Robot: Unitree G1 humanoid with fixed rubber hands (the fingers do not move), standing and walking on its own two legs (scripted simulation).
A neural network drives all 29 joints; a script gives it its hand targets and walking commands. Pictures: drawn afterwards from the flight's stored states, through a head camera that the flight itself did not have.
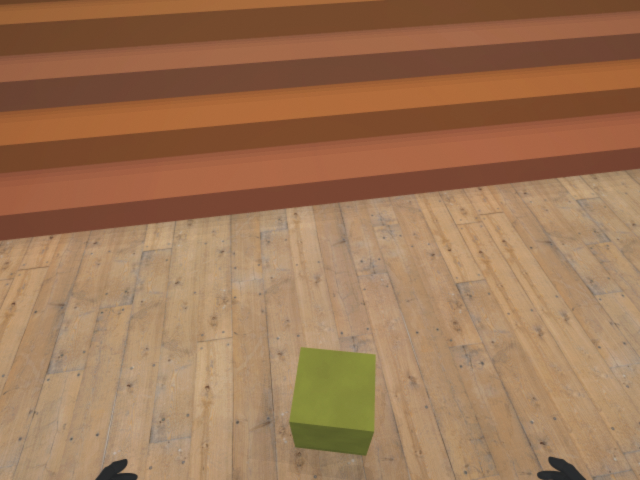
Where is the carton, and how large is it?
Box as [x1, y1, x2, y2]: [289, 347, 375, 455]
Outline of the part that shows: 301,347 289,420 295,446 365,455 373,433 375,354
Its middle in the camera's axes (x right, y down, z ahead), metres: +0.04 +0.45 +1.10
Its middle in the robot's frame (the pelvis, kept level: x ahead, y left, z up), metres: +0.43 -0.01 -0.66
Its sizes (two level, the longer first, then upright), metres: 0.210 0.200 0.250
